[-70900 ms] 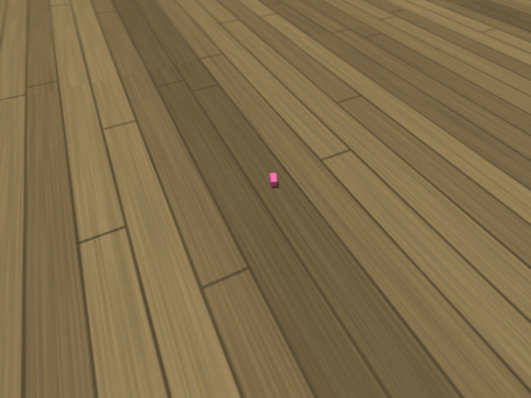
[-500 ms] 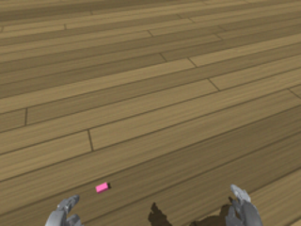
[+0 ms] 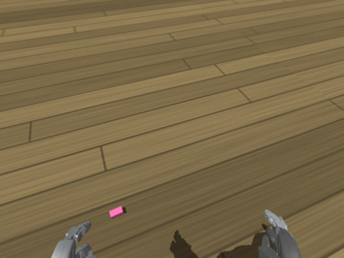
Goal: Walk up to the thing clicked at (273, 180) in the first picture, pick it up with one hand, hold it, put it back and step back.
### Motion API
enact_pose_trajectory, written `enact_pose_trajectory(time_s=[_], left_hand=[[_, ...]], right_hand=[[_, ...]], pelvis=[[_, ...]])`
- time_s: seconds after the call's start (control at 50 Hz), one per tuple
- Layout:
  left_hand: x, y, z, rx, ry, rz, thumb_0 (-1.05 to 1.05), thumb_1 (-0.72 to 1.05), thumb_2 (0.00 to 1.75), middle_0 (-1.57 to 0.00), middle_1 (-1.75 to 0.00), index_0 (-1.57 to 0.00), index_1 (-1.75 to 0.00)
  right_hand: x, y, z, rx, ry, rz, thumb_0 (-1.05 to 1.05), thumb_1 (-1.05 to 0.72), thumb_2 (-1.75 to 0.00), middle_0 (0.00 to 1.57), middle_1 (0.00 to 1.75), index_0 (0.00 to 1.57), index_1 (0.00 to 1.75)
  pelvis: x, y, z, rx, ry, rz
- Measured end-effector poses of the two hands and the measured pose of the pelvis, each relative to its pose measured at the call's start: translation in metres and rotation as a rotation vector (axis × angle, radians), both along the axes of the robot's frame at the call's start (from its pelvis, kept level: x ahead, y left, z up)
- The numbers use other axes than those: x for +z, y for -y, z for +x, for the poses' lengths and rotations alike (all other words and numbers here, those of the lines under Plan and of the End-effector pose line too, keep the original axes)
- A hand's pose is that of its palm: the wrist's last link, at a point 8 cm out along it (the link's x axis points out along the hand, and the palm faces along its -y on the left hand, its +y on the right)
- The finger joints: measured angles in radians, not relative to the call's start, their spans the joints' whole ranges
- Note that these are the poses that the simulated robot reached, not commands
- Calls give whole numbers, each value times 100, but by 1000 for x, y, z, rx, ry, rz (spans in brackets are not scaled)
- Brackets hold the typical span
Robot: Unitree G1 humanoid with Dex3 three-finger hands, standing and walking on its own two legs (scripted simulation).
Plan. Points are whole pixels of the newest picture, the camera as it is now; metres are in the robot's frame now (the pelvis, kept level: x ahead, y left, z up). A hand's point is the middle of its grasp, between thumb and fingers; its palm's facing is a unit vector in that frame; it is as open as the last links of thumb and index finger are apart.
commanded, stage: home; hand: left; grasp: from above
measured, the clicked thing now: (116, 212) +0.50 +0.30 -0.70
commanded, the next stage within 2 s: stand in 0.68 s
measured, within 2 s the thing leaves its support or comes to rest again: neither
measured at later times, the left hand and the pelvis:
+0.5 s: hand (92, 256) +0.17 +0.18 -0.05, palm faces +0.04 -0.98 -0.21, open 7.4 cm; pelvis +0.01 +0.00 +0.00, yaw +0 degrees
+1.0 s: hand out of the picture +0.14 +0.23 -0.10, palm faces +0.01 -0.94 -0.34, open 7.4 cm; pelvis +0.00 +0.01 +0.03, yaw +0 degrees
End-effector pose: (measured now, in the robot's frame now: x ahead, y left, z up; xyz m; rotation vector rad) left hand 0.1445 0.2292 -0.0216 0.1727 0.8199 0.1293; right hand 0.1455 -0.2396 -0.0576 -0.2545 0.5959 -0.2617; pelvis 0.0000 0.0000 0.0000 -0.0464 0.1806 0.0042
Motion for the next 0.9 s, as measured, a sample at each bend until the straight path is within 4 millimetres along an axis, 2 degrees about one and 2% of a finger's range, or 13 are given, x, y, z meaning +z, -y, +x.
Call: enact_pose_trajectory(time_s=[0.44,0.78,0.84,0.9], left_hand=[[0,-3,10,-6,-3,0,1,90,90,-20,-30,-20,-30],[-1,-6,9,-3,-1,5,1,90,90,-20,-30,-20,-30],[-14,-14,14,-38,31,75,1,90,90,-20,-30,-20,-30],[-28,-27,8,-38,-16,113,1,90,90,-20,-30,-20,-30]], right_hand=[[2,-1,13,-3,3,-4,1,-90,-89,20,30,20,30],[0,-3,10,-1,-14,-2,1,-90,-89,20,30,20,30],[-12,-1,5,103,-164,-46,1,-90,-89,20,30,20,30],[-19,7,-6,150,-317,-44,1,-90,-89,20,30,20,30]], pelvis=[[0,-3,11,0,-10,-3],[-1,-4,9,1,-12,-4],[5,-4,3,-7,60,18],[14,-4,-1,-7,101,34]])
